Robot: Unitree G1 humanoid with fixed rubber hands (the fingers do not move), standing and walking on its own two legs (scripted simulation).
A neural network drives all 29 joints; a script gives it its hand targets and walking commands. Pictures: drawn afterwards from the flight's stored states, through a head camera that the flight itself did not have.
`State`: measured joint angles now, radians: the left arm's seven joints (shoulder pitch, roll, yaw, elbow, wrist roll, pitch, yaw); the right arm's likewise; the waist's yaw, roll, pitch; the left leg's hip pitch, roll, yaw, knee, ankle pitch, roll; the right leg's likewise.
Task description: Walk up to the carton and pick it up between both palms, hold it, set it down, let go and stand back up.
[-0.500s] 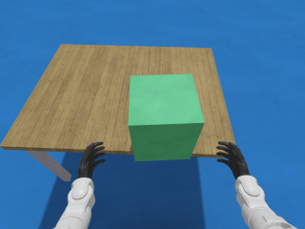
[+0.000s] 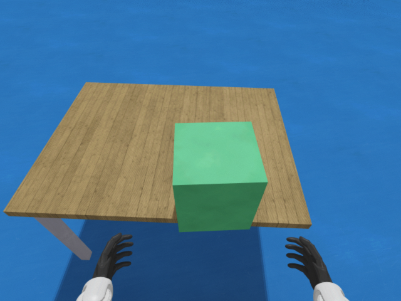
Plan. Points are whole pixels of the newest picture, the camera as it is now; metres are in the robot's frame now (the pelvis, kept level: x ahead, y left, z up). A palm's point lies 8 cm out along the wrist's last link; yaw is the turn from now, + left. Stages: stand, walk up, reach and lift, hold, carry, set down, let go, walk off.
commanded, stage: set down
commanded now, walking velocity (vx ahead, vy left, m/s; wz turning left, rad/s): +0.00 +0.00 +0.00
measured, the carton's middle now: (213, 178) +0.45 -0.02 -0.09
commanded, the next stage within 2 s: let go in 0.48 s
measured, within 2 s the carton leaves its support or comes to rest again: neither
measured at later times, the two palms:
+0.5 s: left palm out of the picture +0.14 +0.22 -0.08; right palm out of the picture +0.14 -0.22 -0.08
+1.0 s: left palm (97, 297) +0.15 +0.22 -0.08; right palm out of the picture +0.13 -0.23 -0.08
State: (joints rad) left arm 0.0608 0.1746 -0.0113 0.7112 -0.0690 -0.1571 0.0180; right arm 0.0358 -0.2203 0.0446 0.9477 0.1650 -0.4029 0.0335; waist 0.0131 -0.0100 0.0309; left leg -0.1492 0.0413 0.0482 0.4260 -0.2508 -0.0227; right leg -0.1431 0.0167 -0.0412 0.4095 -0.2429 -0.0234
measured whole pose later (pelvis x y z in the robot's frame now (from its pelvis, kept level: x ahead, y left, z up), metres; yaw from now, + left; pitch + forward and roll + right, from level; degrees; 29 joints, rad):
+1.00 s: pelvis -0.01 +0.00 +0.00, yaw -1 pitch -4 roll +0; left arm 0.18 0.21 -0.02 0.50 -0.01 0.17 0.01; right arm 0.20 -0.17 -0.04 0.71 -0.01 -0.17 0.03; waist 0.01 -0.03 0.08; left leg -0.08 0.04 0.07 0.38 -0.22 -0.02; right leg -0.09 0.02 -0.02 0.38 -0.22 -0.02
